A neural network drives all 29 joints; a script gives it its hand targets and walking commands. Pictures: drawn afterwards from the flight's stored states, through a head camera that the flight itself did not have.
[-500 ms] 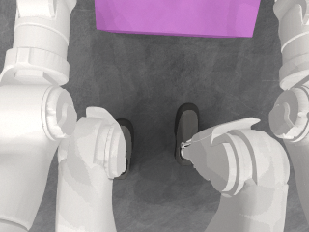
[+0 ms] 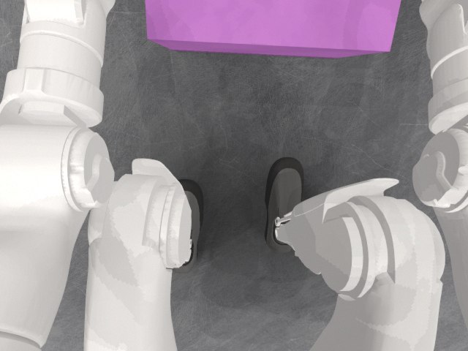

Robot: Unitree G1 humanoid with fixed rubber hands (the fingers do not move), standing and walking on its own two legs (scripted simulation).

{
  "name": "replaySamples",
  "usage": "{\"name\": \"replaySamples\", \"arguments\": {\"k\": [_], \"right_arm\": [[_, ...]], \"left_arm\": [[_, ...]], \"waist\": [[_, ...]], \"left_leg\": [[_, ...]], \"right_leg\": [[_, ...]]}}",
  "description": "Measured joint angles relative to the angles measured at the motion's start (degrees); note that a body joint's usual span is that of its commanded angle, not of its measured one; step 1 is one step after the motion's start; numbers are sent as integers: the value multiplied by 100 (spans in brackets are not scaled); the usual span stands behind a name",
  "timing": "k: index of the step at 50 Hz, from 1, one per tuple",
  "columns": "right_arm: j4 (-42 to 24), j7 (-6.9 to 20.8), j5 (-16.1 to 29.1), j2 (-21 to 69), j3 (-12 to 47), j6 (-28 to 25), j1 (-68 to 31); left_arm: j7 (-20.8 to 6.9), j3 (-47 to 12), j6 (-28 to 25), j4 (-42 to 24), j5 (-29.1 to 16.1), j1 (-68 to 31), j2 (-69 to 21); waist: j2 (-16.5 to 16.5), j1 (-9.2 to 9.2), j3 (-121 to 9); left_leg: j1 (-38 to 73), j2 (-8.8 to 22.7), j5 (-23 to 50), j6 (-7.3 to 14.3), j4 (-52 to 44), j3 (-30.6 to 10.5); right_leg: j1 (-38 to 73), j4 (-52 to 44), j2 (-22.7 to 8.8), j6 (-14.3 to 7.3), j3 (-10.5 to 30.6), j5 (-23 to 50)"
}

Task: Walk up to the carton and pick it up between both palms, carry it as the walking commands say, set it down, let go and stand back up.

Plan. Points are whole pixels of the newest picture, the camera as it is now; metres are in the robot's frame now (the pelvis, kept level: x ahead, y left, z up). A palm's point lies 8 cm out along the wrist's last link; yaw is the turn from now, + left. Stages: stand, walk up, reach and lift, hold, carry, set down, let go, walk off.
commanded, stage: set down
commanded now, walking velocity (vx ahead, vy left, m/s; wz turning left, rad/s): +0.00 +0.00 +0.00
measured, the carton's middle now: out of the picture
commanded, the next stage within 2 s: none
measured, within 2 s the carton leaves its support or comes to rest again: neither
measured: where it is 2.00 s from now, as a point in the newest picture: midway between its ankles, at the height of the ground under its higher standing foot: (231, 230)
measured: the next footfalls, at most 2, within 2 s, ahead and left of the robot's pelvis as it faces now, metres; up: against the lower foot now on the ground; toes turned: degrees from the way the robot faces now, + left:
none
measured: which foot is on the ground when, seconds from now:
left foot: down 0.00-1.00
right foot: down 0.00-1.00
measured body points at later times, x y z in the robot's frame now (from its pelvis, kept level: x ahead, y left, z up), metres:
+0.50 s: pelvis -0.02 +0.00 +0.00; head +0.36 +0.00 +0.23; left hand +0.56 +0.20 -0.18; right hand +0.54 -0.24 -0.18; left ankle +0.08 +0.10 -0.30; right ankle +0.13 -0.11 -0.30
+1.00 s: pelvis -0.01 +0.00 +0.03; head +0.36 +0.00 +0.28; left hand +0.58 +0.20 -0.11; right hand +0.56 -0.25 -0.11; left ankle +0.08 +0.10 -0.30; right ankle +0.13 -0.11 -0.30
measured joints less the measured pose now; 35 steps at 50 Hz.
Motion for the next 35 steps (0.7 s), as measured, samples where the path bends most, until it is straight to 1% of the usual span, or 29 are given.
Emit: {"name": "replaySamples", "arguments": {"k": [4, 7, 12, 17, 20, 25, 30, 35], "right_arm": [[106, -33, -6, 4, -12, -88, -44], [220, -101, 40, 13, 29, -214, -100], [419, -279, 347, 27, 285, -436, -195], [586, -417, 481, 12, 356, -514, -170], [634, -425, 523, -62, 375, -520, -140], [659, -377, 538, -180, 397, -508, -71], [568, -337, 523, -249, 396, -481, -3], [378, -336, 523, -275, 391, -435, 47]], "left_arm": [[36, -86, -99, 64, -20, -4, 20], [136, -272, -259, 131, -114, -4, 75], [388, -813, -456, 426, -559, -12, 239], [544, -1016, -529, 626, -899, 35, 407], [537, -1085, -525, 748, -1057, -27, 561], [444, -1135, -497, 968, -1231, -176, 774], [370, -1107, -475, 1046, -1284, -282, 870], [354, -1043, -439, 952, -1263, -318, 906]], "waist": [[5, 6, 38], [11, 3, 92], [47, -17, 180], [75, -30, 162], [104, -31, 174], [164, -39, 175], [187, -50, 175], [179, -52, 174]], "left_leg": [[19, -1, 19, -10, 3, 1], [43, -3, 44, -26, -7, -9], [69, -13, 135, -47, -82, -37], [46, -17, 234, -39, -135, -37], [41, -22, 287, -30, -147, -31], [26, -36, 347, -21, -170, -29], [21, -44, 359, -30, -193, -47], [24, -41, 332, -50, -191, -77]], "right_leg": [[22, 2, 0, 9, 4, 17], [56, -14, 1, 19, -1, 38], [123, -106, -4, 33, -16, 106], [126, -167, -10, 32, -13, 188], [135, -180, -19, 29, -7, 229], [142, -200, -38, 23, -5, 264], [146, -224, -47, 10, -21, 268], [147, -230, -45, -9, -51, 252]]}}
